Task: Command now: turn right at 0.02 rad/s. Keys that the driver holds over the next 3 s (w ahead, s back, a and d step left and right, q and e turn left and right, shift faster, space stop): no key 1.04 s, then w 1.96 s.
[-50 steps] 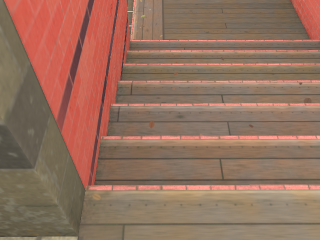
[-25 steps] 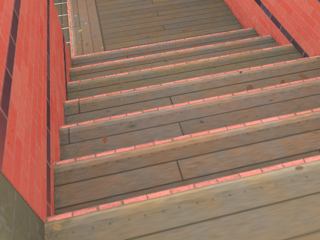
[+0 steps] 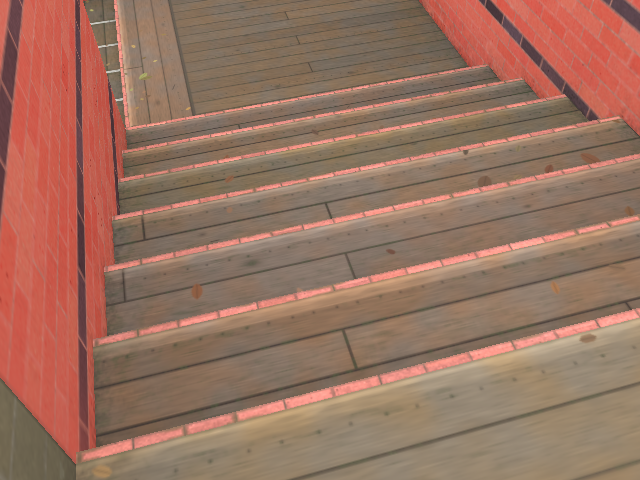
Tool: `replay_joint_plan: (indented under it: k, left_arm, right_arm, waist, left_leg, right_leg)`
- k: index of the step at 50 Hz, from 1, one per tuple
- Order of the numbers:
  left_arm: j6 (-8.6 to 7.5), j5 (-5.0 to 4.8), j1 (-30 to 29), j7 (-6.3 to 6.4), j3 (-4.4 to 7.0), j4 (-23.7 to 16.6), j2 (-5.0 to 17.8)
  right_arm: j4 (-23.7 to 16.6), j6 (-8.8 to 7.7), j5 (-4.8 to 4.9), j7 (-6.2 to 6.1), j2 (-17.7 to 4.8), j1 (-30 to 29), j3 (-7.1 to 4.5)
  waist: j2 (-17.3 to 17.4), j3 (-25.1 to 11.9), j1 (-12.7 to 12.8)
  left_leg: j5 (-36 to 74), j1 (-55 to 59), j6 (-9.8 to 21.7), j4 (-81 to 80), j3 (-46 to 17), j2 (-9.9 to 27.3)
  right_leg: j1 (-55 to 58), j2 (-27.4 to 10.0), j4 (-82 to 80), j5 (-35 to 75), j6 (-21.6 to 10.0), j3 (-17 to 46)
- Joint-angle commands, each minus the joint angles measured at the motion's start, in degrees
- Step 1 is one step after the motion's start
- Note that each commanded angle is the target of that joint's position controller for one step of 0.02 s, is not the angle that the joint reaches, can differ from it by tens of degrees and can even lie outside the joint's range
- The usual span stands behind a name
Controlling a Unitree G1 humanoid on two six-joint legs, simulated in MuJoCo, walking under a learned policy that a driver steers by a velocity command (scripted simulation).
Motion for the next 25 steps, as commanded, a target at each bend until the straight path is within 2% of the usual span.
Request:
replay_joint_plan:
  k: [1,25]
  left_arm:
    - [-0.86,-0.13,-1.1,0.35,2.15,-3.9,7.8]
    - [-0.44,-0.11,-0.2,0.63,1.91,0.2,10.1]
  right_arm:
    - [-3.3,-0.74,-0.02,-0.18,-7.0,-2.0,-1.75]
    - [2.4,-0.35,-0.22,-0.79,-8.9,-5.0,-2.24]
  waist:
    - [-0.3,-4.3,-0.4]
    - [-0.6,-3.6,-0.1]
  left_leg:
    - [11.6,4.3,1.0,-2.8,-2.2,1.5]
    - [12.4,4.8,0.7,-5.1,-2.0,0.8]
  right_leg:
    - [-1.1,-4.6,-6.4,12.7,-1.2,5.8]
    - [2.9,-4.8,-7.9,15.0,-1.6,5.4]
